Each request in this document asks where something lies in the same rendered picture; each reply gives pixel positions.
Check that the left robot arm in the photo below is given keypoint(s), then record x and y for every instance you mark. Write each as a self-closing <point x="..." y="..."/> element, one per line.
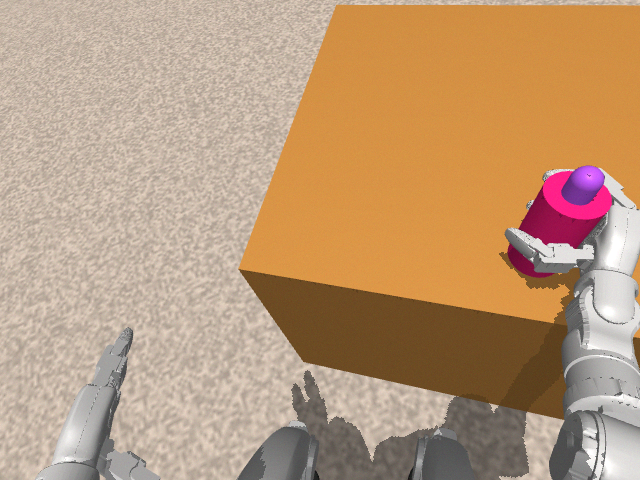
<point x="69" y="471"/>

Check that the right robot hand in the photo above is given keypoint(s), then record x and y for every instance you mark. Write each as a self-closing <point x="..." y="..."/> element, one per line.
<point x="613" y="244"/>

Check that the right robot arm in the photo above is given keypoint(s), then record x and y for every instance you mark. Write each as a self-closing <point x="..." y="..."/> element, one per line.
<point x="600" y="436"/>

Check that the bottle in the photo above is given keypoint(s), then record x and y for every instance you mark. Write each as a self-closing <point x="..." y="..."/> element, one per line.
<point x="568" y="206"/>

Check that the left robot hand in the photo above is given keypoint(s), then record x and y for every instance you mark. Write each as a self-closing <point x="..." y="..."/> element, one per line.
<point x="84" y="437"/>

